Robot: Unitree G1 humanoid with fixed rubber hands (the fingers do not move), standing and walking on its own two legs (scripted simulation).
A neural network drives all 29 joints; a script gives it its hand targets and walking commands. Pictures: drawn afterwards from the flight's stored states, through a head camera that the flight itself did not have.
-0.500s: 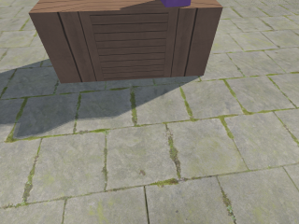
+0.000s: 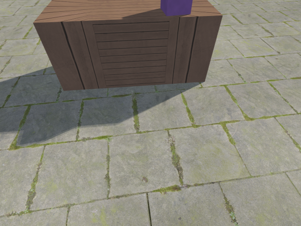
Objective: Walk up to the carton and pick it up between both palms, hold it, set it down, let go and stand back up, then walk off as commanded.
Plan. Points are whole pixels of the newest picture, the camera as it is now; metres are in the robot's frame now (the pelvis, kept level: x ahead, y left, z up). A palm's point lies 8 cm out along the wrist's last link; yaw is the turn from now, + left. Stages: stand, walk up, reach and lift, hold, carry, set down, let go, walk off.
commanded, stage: walk up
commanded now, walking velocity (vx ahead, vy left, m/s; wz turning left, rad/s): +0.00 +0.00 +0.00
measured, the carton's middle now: out of the picture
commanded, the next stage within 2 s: none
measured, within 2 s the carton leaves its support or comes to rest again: neither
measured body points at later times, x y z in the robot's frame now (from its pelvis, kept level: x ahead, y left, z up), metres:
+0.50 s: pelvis +0.09 -0.03 -0.03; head +0.08 -0.02 +0.42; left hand +0.13 +0.31 -0.14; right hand +0.16 -0.36 -0.13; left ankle +0.16 +0.08 -0.73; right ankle +0.09 -0.18 -0.74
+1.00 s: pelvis +0.29 -0.04 -0.03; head +0.30 -0.04 +0.42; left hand +0.45 +0.28 -0.12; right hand +0.26 -0.36 -0.14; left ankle +0.18 +0.08 -0.74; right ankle +0.45 -0.19 -0.73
